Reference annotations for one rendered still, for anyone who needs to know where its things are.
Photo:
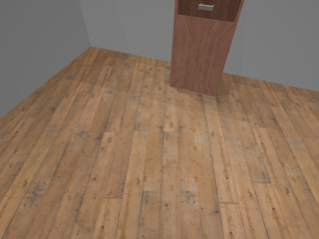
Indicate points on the drawer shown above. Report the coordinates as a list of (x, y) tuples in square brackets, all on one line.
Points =
[(223, 10)]

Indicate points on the handle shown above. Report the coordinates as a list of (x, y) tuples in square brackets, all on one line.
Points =
[(205, 7)]

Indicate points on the cabinet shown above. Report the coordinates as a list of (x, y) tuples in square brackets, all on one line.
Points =
[(199, 50)]

